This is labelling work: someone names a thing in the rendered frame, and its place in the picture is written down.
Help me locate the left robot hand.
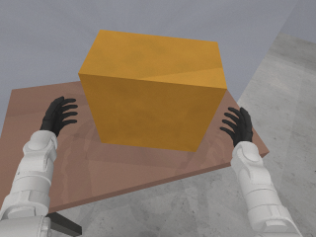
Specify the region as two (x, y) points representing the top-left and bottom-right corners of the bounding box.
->
(39, 96), (78, 137)

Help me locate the left robot forearm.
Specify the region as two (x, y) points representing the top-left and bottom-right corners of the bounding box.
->
(0, 130), (58, 221)

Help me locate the left robot upper arm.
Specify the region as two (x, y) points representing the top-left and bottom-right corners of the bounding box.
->
(0, 215), (52, 237)

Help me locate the table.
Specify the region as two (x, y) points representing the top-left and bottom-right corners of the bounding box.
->
(0, 81), (270, 237)

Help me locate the carton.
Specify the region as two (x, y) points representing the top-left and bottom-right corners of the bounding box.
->
(78, 30), (227, 152)

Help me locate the right robot hand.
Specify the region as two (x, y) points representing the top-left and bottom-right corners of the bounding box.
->
(220, 107), (254, 148)

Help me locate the right robot forearm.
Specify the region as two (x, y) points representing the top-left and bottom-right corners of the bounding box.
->
(230, 141), (303, 237)

